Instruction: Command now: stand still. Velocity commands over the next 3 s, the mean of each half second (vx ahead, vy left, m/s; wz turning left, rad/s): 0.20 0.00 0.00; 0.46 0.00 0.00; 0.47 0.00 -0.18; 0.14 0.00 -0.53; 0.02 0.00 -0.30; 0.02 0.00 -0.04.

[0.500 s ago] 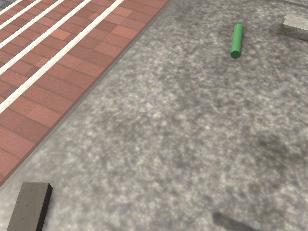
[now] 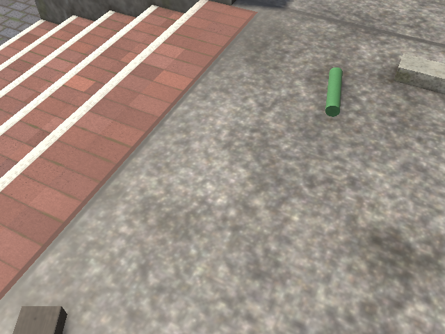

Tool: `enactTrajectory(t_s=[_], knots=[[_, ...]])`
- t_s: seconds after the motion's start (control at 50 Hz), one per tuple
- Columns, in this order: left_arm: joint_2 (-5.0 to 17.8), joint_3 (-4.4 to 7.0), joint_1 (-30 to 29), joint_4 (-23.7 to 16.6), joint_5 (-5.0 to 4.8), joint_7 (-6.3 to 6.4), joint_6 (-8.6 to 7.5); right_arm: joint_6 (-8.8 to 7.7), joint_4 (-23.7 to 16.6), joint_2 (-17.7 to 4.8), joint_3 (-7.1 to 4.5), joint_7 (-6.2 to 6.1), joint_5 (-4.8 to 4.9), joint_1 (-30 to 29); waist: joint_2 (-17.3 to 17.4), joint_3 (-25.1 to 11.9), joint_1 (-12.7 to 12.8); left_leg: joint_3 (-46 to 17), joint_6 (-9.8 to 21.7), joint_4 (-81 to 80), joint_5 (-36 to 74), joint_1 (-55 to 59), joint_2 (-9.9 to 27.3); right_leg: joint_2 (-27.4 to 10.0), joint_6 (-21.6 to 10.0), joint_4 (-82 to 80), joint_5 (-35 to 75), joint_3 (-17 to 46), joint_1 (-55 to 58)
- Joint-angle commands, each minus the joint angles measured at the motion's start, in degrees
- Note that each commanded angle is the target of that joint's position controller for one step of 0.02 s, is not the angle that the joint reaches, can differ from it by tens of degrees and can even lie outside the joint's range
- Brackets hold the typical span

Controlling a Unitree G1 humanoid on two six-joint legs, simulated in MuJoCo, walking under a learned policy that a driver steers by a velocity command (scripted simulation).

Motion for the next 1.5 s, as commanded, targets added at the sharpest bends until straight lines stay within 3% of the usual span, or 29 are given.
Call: enactTrajectory(t_s=[0.02,0.12,0.16,0.2,0.26,0.32,0.38,0.4,0.44,0.46,0.5,0.58,0.68,0.78,0.84,0.88,0.9,0.92,0.94,0.98,1.04,1.12,1.3,1.36,1.4,1.42,1.44,1.46,1.5], knots=[[5.4,1.16,2.6,-1.1,0.04,0.52,-0.15,-0.6,-0.8,-5.3,-1.27,-0.28,0.03,0.7,0.1,-2.1,0.2,-1.6,2.2,-6.0,17.9,0.2,1.4,-3.5,-1.1,-3.7,19.4,2.4,1.5],[4.9,1.07,3.6,0.1,0.09,0.8,-0.01,-0.51,2.4,-4.8,-1.3,-0.42,0.07,0.4,-0.1,-1.2,-0.1,-1.1,2.0,-6.6,16.2,0.1,1.2,-3.6,-1.2,-4.8,16.5,2.8,0.7],[5.3,1.2,5.5,1.1,-0.45,1.07,0.35,-0.37,4.4,-3.8,-1.32,-0.21,0.22,2.1,-2.1,-1.3,0.2,2.5,2.3,-4.6,2.4,-1.3,-1.7,-3.6,-2.6,-7.1,-3.5,4.4,0.8],[9.5,2.29,9.1,1.3,-1.22,1.56,0.42,-1.14,3.5,-4.2,-1.61,0.07,1.03,-1.3,-7.9,3.7,2.5,5.5,2.8,2.4,-5.5,-10.6,-3.4,-11.1,-7.9,-15.5,-30.1,17.2,0.7],[11.0,3.03,11.6,1.1,-0.47,2.17,-1.16,-3.6,2.0,-4.3,-1.81,0.82,2.21,-6.1,-11.0,9.1,4.0,3.6,5.4,12.9,-8.0,-20.8,0.8,-20.1,-13.2,-22.3,-33.4,30.1,1.0],[8.9,2.76,10.5,-0.2,-1.07,2.11,-1.72,-5.09,2.8,-3.4,-1.78,2.08,2.21,-5.7,-8.1,5.4,2.4,4.4,8.0,7.4,-9.4,-18.2,2.1,-17.5,-10.6,-20.7,-24.1,22.8,2.2],[9.1,2.67,6.6,-1.6,-2.39,1.82,-1.51,-5.45,8.5,-3.2,-2.62,2.86,1.39,5.6,-6.9,1.6,-4.0,10.7,6.9,-7.7,5.9,9.1,-3.9,-9.8,-7.4,-14.3,-17.2,10.5,-13.4],[8.0,2.22,5.4,-2.4,-2.28,1.87,-2.09,-5.19,10.0,-5.1,-3.42,2.94,1.16,10.7,-4.8,0.6,-6.7,7.7,7.2,-10.8,7.1,16.8,-3.2,-8.0,-6.1,-8.4,-12.5,8.2,-18.2],[3.5,1.21,-0.7,-8.0,-2.33,2.53,-4.32,-6.5,11.1,-14.6,-5.32,2.76,-0.01,22.9,19.3,-4.5,-10.5,-46.1,22.8,-35.3,-14.1,25.6,22.9,4.4,0.0,32.8,-16.7,2.7,-36.2],[5.0,1.81,-0.9,-8.0,-2.94,1.9,-5.69,-7.68,9.5,-10.6,-3.48,2.81,-0.6,16.1,11.6,0.2,-6.9,-46.3,22.5,-35.0,-14.2,22.7,24.1,1.1,-1.3,42.9,-13.5,10.1,-42.1],[5.3,2.03,0.3,-6.6,-2.53,0.9,-6.62,-8.45,8.5,-7.5,-1.97,3.46,0.58,9.7,5.0,5.3,-2.6,-29.1,17.2,-34.6,-5.2,17.9,19.2,-4.2,-3.1,42.2,-1.9,6.7,-43.1],[5.4,2.93,0.9,-5.3,-2.16,-0.33,-5.43,-7.5,10.0,-4.6,-0.52,3.83,0.02,11.4,5.3,4.6,-0.1,-10.5,12.5,-37.5,20.1,15.9,11.9,-5.9,-2.1,36.9,7.6,2.7,-35.5],[1.2,1.34,-14.4,-10.1,-1.72,-1.29,-5.26,-6.53,9.3,-6.4,-0.28,2.11,0.21,13.5,4.5,5.9,-3.0,0.6,11.2,-41.3,29.4,12.2,7.6,-2.6,0.3,12.4,18.7,-3.9,-27.1],[3.4,1.35,-21.7,-13.1,-2.14,-2.57,-5.62,-6.12,11.1,-8.9,-1.34,1.74,1.43,16.9,6.1,7.3,-3.1,1.0,11.7,-39.7,35.4,21.6,12.6,-2.1,-1.9,2.5,19.1,-2.6,-25.8],[6.9,2.79,-17.1,-12.5,-1.74,-2.94,-6.01,-5.36,10.5,-11.1,-2.4,1.77,1.0,14.9,8.6,2.0,1.5,1.9,10.2,-30.0,60.2,26.9,14.3,1.1,-5.3,1.7,12.9,-4.2,-16.4],[11.6,5.39,1.3,-7.0,-2.04,-2.15,-5.59,-4.64,9.2,-11.4,-2.42,1.99,0.45,11.8,9.1,-9.0,10.7,4.0,7.7,-8.4,66.9,18.3,11.1,1.5,-9.1,1.7,14.0,-3.5,9.4],[16.6,6.66,10.6,-5.1,-0.35,-1.47,-5.32,-5.14,7.7,-5.9,-0.91,2.75,0.02,16.2,-1.4,-19.1,10.2,5.4,5.0,13.8,43.9,-4.5,4.6,-13.2,-16.1,3.0,8.8,16.3,34.9],[14.7,5.79,11.6,-4.1,-0.81,-1.55,-5.08,-6.73,8.9,-1.9,0.66,3.58,0.68,19.8,-12.0,-28.3,8.0,-1.6,3.8,30.4,-2.5,-14.9,-4.3,-23.3,-22.2,-9.1,-2.8,42.4,41.2],[10.7,4.53,6.8,-4.5,-0.95,-1.6,-5.21,-8.18,7.2,-7.6,-1.22,3.93,2.43,13.7,-8.9,-20.2,8.3,-6.8,5.4,35.9,-2.2,-20.5,-0.8,-20.5,-19.2,-12.6,-5.1,39.0,34.0],[7.4,3.37,-2.3,-5.5,-0.66,-1.89,-6.14,-8.8,4.0,-9.3,-1.79,3.08,3.08,5.0,-0.2,-6.7,4.4,-3.2,6.3,31.5,6.4,-20.3,4.8,-16.5,-15.2,-16.1,5.2,22.5,14.6],[5.0,2.62,-4.6,-4.5,-0.04,-2.41,-7.15,-6.67,4.2,-6.5,-2.34,2.25,1.67,7.4,-1.6,-2.8,-0.4,-3.3,5.9,23.7,10.9,-12.7,8.2,-12.3,-13.7,-20.6,10.4,13.5,1.9],[8.3,3.19,-0.2,-2.2,-0.21,-1.13,-7.46,-5.37,0.6,-6.8,-2.37,1.96,0.75,-0.6,-1.2,2.0,-0.1,-2.0,3.3,12.4,18.0,-19.5,9.6,-12.1,-14.4,-24.3,12.6,9.4,-1.1],[10.7,3.71,10.1,0.7,-1.98,0.36,-5.78,-7.04,-5.3,-7.0,-1.22,4.52,1.28,-18.9,-1.7,3.8,5.0,0.0,2.1,-16.6,32.2,-15.9,3.8,-11.4,-10.7,-19.9,13.9,7.3,7.5],[11.7,4.38,9.8,0.5,-1.98,0.87,-4.89,-7.82,-5.4,-9.9,-2.05,5.02,1.45,-16.6,-3.4,1.8,2.3,-0.8,3.3,-19.9,26.9,-10.2,2.7,-13.6,-9.2,-14.8,16.1,10.4,11.3],[10.3,3.91,8.7,-0.4,-1.27,0.79,-4.47,-8.18,-2.0,-14.0,-4.12,4.43,1.25,-3.8,-3.4,-6.2,-4.1,0.4,6.0,-20.4,23.5,7.9,1.8,-9.2,-6.7,-0.1,25.8,8.0,8.2],[7.2,2.77,8.4,-2.6,-0.06,0.84,-4.32,-8.3,-0.8,-18.6,-5.24,3.85,-0.25,6.0,2.3,-15.9,-7.2,-9.3,9.5,-17.3,28.1,24.6,12.2,-4.1,-4.1,18.0,14.6,4.7,-1.9],[0.1,1.04,15.8,-3.9,-1.2,0.86,-5.15,-7.64,-0.3,-22.5,-5.95,3.96,-1.17,7.1,20.1,-23.3,-2.7,-32.7,18.2,-22.5,30.4,41.8,25.5,4.8,0.0,37.1,-17.0,1.3,-22.9],[6.9,2.44,14.7,-3.2,-2.17,1.09,-5.5,-7.59,-1.9,-15.8,-4.24,4.09,-1.01,5.5,14.6,-23.6,-3.8,-34.6,17.9,-24.5,33.8,39.5,24.2,2.0,0.4,44.8,-19.6,8.5,-26.6],[9.9,3.85,8.7,-4.5,-2.59,1.8,-4.68,-7.44,-3.6,-10.7,-2.56,3.95,-0.73,-2.3,6.4,-12.5,-1.5,-15.6,14.5,-23.6,51.0,25.1,20.4,-2.4,1.2,45.4,-13.3,6.2,-27.2]])
Next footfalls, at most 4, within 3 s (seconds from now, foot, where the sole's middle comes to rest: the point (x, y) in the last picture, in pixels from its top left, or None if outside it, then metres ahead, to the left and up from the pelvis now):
0.88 right None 0.46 -0.08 -0.74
1.42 left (181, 253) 0.77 0.16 -0.74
1.88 right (259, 261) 0.73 -0.09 -0.74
2.32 left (193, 226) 0.87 0.13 -0.74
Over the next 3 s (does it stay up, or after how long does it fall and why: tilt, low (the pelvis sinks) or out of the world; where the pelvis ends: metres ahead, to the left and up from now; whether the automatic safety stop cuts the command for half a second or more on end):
stays up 0.77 0.03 0.03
